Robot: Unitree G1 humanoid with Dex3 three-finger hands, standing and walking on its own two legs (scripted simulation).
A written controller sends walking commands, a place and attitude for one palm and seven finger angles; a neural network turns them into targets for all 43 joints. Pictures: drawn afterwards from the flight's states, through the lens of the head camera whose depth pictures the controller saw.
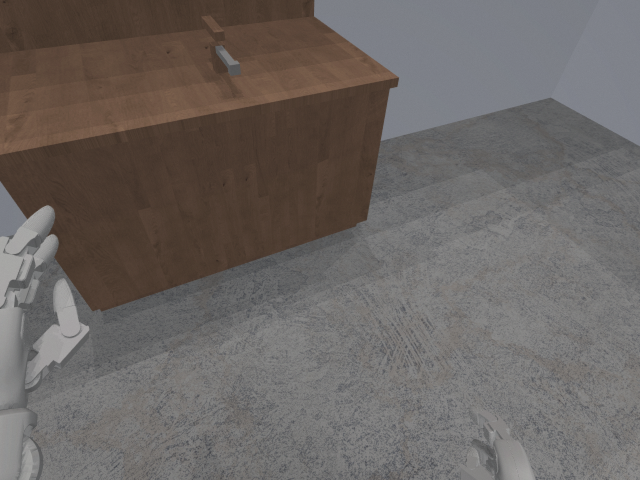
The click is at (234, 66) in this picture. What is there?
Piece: tap's lever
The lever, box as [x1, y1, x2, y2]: [227, 60, 240, 75]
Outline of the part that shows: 236,60 227,62 228,72 231,75 240,73 239,63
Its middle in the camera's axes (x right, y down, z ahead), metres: -0.24 -0.46 +1.04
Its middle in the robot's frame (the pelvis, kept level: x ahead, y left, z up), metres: +1.08 +0.30 +0.03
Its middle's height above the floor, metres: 0.80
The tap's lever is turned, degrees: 0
